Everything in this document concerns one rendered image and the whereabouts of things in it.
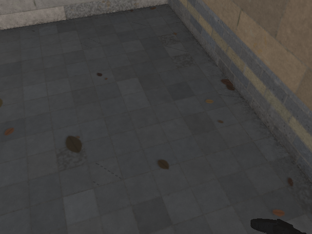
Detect robot right hand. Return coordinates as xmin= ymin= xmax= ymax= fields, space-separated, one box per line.
xmin=251 ymin=218 xmax=306 ymax=234

